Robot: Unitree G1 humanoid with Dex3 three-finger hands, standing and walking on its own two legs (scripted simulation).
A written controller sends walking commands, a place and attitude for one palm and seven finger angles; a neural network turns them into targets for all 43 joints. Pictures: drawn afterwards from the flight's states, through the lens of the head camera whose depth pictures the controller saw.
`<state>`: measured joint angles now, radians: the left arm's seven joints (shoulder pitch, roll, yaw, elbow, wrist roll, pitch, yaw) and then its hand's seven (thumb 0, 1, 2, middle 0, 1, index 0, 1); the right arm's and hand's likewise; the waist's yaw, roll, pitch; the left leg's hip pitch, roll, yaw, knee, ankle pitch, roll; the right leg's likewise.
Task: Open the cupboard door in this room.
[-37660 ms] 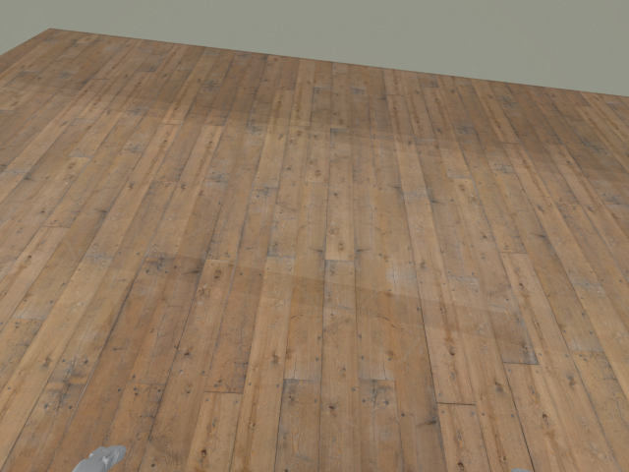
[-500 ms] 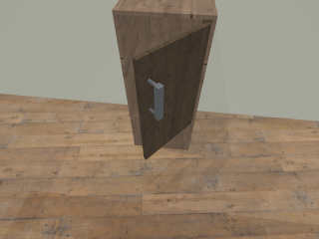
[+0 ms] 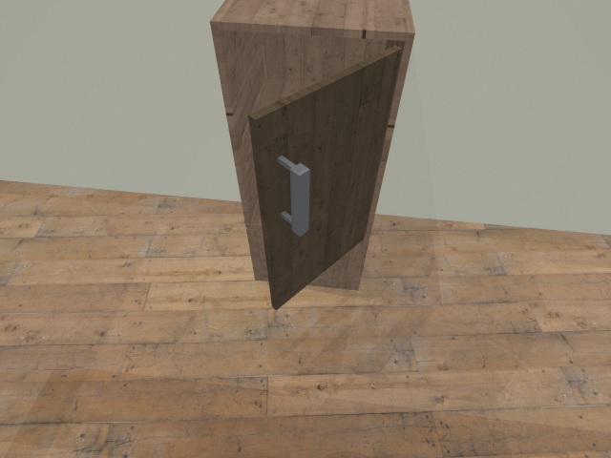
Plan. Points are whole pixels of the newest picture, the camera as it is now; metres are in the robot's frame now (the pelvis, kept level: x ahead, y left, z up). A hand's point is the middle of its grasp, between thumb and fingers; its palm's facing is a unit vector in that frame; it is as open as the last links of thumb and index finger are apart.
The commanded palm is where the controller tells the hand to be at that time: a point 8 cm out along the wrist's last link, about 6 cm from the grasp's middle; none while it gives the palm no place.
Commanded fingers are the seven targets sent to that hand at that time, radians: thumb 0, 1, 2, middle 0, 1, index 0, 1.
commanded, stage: walk to a spot facing it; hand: left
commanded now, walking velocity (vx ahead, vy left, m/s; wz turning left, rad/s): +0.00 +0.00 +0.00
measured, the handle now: (292, 196) +0.55 +0.06 -0.01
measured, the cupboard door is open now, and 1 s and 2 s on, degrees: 50 50 50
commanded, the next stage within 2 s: none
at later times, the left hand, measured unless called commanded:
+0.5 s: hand out of the picture +0.06 +0.18 -0.18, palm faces -0.08 -0.97 -0.25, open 7.4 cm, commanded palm none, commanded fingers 0.00 0.90 0.90 -0.20 -0.30 -0.20 -0.30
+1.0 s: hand out of the picture +0.11 +0.14 -0.17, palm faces -0.32 -0.92 -0.23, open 7.4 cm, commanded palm none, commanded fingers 0.00 0.90 0.90 -0.20 -0.30 -0.20 -0.30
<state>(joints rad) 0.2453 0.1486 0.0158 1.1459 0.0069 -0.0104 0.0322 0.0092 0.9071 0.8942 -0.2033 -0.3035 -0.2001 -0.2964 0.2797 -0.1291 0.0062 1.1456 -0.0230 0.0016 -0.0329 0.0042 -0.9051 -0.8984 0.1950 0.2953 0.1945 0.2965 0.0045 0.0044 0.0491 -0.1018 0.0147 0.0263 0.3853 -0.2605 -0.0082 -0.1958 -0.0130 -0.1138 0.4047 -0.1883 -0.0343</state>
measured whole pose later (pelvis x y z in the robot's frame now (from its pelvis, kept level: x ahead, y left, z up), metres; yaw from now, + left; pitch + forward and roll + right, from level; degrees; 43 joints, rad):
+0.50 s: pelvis -0.01 -0.01 -0.01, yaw -9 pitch -1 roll +2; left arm 0.20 0.19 0.09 1.02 0.02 0.07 -0.01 0.01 0.90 0.89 -0.20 -0.30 -0.20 -0.30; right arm 0.26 -0.18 -0.05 1.03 -0.04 0.02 -0.05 0.00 -0.90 -0.90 0.20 0.30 0.20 0.30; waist 0.01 0.01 0.10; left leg -0.16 0.07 0.17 0.53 -0.35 -0.02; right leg -0.40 0.01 -0.02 0.84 -0.45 -0.02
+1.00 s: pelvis +0.00 -0.04 +0.00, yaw -25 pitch +2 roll +1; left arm 0.25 0.21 0.08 0.93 0.03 0.03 0.01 0.01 0.90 0.89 -0.21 -0.30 -0.20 -0.30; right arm 0.03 -0.21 -0.06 0.89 0.00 0.04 -0.03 0.01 -0.90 -0.90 0.20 0.30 0.19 0.30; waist 0.06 -0.04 0.09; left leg -0.40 0.00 -0.03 0.81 -0.42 -0.05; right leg -0.29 0.13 0.19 0.46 -0.18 -0.07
